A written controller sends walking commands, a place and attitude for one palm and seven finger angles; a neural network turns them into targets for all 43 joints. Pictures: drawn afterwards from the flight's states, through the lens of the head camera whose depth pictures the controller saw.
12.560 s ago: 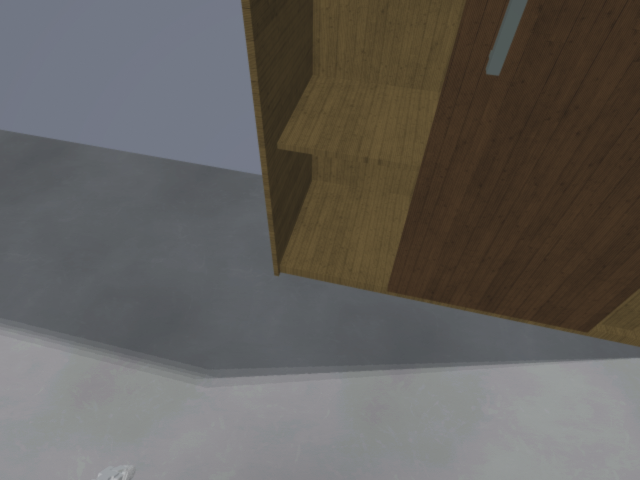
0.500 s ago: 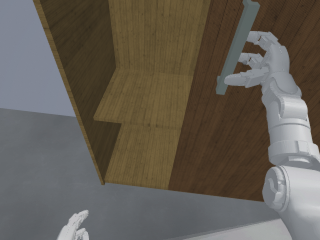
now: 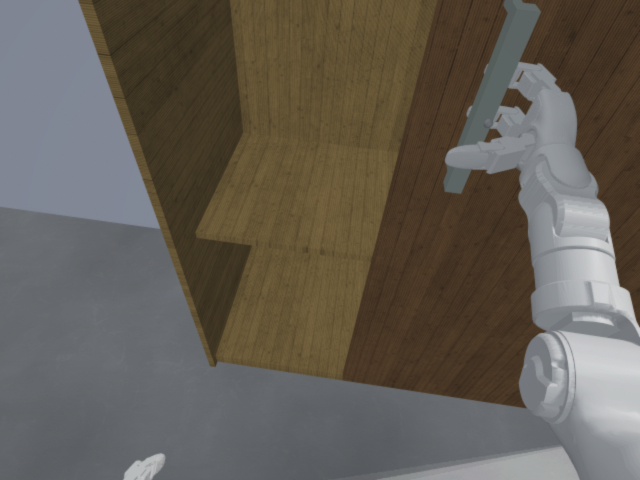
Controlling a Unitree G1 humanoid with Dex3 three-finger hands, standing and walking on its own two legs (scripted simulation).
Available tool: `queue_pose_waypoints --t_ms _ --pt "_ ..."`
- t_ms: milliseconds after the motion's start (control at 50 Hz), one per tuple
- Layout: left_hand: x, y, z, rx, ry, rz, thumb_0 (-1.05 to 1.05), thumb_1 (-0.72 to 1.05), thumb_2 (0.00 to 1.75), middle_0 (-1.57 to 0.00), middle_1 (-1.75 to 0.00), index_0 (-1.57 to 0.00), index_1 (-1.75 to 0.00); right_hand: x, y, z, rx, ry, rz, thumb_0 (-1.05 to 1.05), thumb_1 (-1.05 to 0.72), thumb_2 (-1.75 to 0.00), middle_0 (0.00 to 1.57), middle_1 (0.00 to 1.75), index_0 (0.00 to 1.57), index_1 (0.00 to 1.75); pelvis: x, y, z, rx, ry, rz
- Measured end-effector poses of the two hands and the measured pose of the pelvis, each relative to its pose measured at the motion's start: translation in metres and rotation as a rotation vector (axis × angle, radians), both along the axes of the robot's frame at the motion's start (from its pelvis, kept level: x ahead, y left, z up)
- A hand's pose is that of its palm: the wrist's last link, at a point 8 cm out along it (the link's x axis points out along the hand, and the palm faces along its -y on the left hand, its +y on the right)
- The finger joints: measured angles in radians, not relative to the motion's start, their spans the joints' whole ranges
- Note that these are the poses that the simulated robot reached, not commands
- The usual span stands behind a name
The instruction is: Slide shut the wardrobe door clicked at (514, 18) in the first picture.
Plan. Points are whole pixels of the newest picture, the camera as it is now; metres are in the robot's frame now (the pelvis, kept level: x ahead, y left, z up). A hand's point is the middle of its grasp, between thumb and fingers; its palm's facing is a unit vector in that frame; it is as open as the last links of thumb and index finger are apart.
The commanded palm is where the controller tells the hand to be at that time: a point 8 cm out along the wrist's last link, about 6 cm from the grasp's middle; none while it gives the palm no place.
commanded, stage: slide the fingers in behind the handle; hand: right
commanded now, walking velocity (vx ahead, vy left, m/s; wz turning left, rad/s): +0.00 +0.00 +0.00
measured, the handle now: (479, 104) +0.51 -0.13 +0.25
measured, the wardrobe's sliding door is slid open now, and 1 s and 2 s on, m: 0.41 0.41 0.41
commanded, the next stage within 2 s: grip the handle and tug to test in 0.80 s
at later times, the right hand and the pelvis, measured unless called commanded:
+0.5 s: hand (468, 120) +0.46 -0.10 +0.25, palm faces +0.03 +1.00 +0.00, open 14.0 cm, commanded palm +0.43 -0.16 +0.24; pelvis +0.00 +0.00 +0.00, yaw +0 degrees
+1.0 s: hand (471, 122) +0.45 -0.10 +0.25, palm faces +0.05 +1.00 +0.00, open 13.9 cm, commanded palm +0.43 -0.16 +0.24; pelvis -0.01 +0.00 +0.00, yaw +0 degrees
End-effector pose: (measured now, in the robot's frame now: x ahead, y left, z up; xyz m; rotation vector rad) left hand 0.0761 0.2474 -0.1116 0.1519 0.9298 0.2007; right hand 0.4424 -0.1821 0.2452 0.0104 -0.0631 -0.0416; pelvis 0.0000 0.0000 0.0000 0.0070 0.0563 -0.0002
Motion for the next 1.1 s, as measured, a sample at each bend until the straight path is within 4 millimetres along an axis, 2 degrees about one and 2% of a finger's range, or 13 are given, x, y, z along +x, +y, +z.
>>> queue_pose_waypoints --t_ms 320,420,760,940,1100 --pt "0.032 -0.011 0.006 -0.015 -0.08 -0.047 0.01 0.91 0.9 -0.2 -0.3 -0.2 -0.3 -0.005 0.017 0.002 -0.006 0.015 0.01 -0.02 0.5 -0.3 0.3 1.2 0.3 1.2 -0.001 -0.002 0.0 -0.001 -0.005 -0.006" --pt "0.037 -0.015 0.007 -0.024 -0.094 -0.053 0.01 0.91 0.9 -0.2 -0.3 -0.2 -0.3 -0.007 0.022 0.005 -0.004 -0.005 0.009 -0.02 0.5 -0.3 0.3 1.2 0.3 1.2 -0.002 -0.002 0.0 -0.002 -0.009 -0.005" --pt "0.021 -0.009 0.003 -0.021 -0.056 -0.041 0.01 0.91 0.9 -0.2 -0.3 -0.2 -0.3 -0.014 0.025 0.007 -0.015 -0.012 0.008 -0.02 0.5 -0.3 0.3 1.2 0.3 1.2 -0.005 0.001 0.0 -0.003 -0.019 -0.006" --pt "0.02 -0.006 0.006 -0.013 -0.069 -0.035 0.01 0.91 0.9 -0.2 -0.3 -0.2 -0.3 -0.015 0.025 0.007 -0.009 0.001 -0.003 -0.02 0.5 -0.3 0.3 1.2 0.3 1.2 -0.009 0.003 0.0 -0.004 -0.022 -0.004" --pt "0.017 -0.004 0.006 -0.01 -0.074 -0.032 0.01 0.91 0.9 -0.2 -0.3 -0.2 -0.3 -0.014 0.022 0.008 -0.005 -0.001 -0.002 -0.01 0.36 -0.36 0.32 1.22 0.31 1.22 -0.011 0.003 0.0 -0.005 -0.021 -0.003"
